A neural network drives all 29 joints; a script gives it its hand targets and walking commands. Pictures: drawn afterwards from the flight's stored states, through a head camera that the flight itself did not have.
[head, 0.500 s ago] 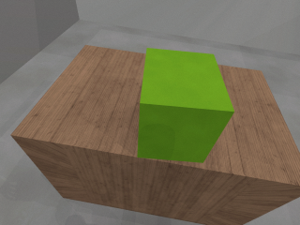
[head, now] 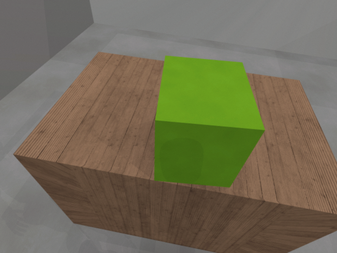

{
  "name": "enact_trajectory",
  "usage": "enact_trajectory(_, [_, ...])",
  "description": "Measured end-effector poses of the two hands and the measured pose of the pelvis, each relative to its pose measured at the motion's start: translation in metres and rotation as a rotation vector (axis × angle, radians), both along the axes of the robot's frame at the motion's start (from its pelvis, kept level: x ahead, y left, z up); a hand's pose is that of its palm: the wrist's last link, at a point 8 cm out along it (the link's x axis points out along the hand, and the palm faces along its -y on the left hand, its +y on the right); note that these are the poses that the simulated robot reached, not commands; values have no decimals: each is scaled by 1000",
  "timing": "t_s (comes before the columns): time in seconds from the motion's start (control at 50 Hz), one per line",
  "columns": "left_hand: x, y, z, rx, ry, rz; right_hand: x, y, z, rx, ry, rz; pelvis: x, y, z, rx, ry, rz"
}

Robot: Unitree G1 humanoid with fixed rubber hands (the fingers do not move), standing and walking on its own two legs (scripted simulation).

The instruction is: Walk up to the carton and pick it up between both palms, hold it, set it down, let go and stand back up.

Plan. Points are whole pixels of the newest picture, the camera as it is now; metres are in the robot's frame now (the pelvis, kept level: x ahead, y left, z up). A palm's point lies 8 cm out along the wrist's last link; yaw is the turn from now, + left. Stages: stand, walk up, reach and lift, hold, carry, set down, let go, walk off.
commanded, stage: stand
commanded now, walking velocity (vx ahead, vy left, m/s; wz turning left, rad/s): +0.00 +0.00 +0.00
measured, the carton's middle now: (197, 122) +0.48 -0.09 +0.03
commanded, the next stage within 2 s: none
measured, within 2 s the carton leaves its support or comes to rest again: neither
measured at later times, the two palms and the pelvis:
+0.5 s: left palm out of the picture -0.03 +0.22 -0.15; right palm out of the picture +0.00 -0.23 -0.14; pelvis +0.01 -0.01 +0.00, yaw +1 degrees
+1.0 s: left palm out of the picture -0.03 +0.22 -0.15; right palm out of the picture -0.03 -0.22 -0.14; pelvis +0.00 -0.01 +0.00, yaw +0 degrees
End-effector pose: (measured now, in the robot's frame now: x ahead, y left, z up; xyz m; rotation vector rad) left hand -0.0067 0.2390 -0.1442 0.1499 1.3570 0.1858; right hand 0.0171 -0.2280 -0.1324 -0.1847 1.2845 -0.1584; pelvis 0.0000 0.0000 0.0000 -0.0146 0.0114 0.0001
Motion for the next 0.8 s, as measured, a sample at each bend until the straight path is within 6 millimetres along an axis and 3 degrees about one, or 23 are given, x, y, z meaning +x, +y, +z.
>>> enact_trajectory(0.24, [1,-11,-2,-10,27,15,1,-4,-4,-6,35,-7,8,-3,0,2,-13,4])
enact_trajectory(0.46, [-19,-17,-3,-9,93,34,-16,2,-10,16,94,-12,8,-6,0,2,-23,10])
enact_trajectory(0.8, [-20,-33,-6,-41,70,33,-35,1,-10,16,144,-29,-1,-9,0,1,-35,1])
